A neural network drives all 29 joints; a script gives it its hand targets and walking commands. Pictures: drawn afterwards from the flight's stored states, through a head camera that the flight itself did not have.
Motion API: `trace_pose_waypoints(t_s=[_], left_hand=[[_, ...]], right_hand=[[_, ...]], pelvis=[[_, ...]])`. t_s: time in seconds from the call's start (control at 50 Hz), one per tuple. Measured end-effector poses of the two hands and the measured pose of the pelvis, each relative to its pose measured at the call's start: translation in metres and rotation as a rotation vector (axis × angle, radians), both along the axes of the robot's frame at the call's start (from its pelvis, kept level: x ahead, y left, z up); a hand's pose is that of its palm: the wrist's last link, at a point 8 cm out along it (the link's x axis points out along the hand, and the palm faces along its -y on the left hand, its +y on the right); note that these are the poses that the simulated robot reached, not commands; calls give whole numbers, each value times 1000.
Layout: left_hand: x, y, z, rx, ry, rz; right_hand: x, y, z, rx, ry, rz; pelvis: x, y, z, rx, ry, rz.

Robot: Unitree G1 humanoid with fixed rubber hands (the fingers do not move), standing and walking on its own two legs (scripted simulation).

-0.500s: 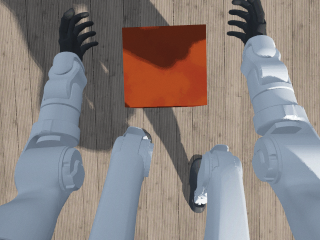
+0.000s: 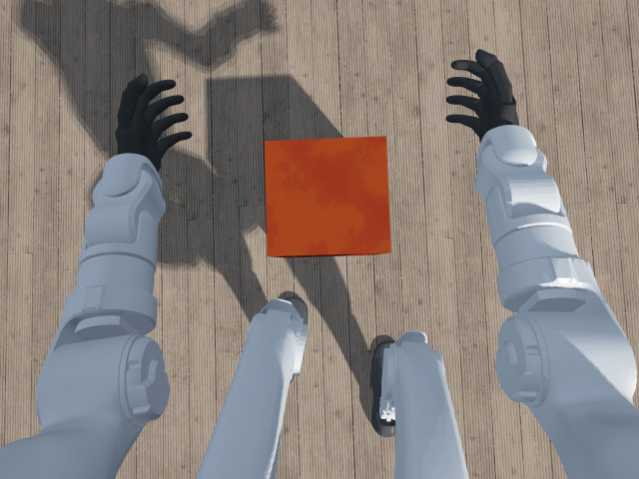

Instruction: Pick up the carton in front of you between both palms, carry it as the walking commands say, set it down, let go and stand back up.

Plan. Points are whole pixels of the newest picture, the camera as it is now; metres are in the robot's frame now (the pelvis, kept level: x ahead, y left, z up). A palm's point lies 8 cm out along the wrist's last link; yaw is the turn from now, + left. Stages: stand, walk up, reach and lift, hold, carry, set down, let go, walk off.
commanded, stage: set down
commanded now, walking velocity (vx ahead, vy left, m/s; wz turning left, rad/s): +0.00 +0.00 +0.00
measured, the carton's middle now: (327, 206) +0.46 +0.08 -0.45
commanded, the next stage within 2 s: let go in 0.12 s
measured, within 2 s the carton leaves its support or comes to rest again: neither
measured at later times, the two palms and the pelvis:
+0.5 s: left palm (52, 195) +0.36 +0.28 +0.03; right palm (591, 213) +0.42 -0.14 +0.02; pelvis +0.05 +0.02 +0.13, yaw +0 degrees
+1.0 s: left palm out of the picture +0.25 +0.23 +0.13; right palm out of the picture +0.29 -0.23 +0.12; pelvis +0.10 -0.01 +0.20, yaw +2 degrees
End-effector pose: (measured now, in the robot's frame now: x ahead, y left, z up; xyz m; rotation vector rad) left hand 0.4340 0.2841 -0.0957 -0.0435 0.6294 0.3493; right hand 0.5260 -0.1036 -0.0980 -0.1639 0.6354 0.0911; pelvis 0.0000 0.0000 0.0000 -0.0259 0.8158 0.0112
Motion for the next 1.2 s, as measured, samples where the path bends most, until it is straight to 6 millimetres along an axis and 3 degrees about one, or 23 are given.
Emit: trace_pose_waypoints(t_s=[0.26,0.36,0.48,0.64,0.86,0.98,1.1,1.2], left_hand=[[-8,-3,61,20,29,-58],[-32,-7,80,48,96,-155],[-68,-5,118,76,154,-243],[-109,-7,161,79,174,-272],[-174,-36,214,75,184,-252],[-187,-52,227,74,179,-266],[-182,-66,227,70,177,-295],[-177,-70,226,75,181,-304]], right_hand=[[-15,-10,63,-27,16,-18],[-51,-23,83,-71,44,-71],[-102,-37,115,-87,80,-126],[-138,-56,156,-84,86,-121],[-202,-95,199,-77,104,-108],[-233,-121,220,-84,113,-112],[-252,-143,232,-91,128,-132],[-260,-147,234,-86,145,-138]], pelvis=[[16,7,66,-4,-35,-5],[28,12,93,-6,-92,-5],[46,18,126,-4,-214,-5],[69,21,156,9,-367,2],[93,8,189,34,-600,12],[99,-7,198,52,-727,14],[101,-19,200,60,-819,12],[101,-21,200,59,-863,8]])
